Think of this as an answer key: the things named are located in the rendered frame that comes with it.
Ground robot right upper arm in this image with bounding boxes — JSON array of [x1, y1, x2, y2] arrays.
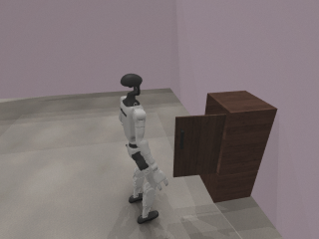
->
[[132, 107, 147, 148]]

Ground right robot forearm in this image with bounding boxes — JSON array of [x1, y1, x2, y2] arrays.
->
[[140, 139, 160, 173]]

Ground handle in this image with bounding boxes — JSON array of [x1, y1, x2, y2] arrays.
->
[[179, 128, 184, 149]]

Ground robot head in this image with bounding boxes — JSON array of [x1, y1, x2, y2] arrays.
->
[[120, 74, 143, 108]]

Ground robot right foot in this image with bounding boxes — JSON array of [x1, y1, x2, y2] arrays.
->
[[137, 210, 159, 224]]

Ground robot left upper arm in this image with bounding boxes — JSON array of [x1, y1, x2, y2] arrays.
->
[[119, 96, 127, 122]]

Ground cupboard door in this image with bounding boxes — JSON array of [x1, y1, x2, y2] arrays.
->
[[172, 114, 227, 177]]

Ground right robot hand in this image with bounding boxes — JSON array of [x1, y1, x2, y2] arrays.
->
[[153, 170, 168, 191]]

